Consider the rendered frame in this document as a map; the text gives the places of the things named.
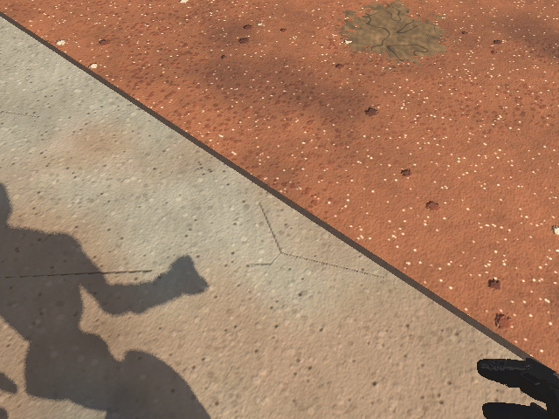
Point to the right robot hand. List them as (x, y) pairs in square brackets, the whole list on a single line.
[(533, 378)]

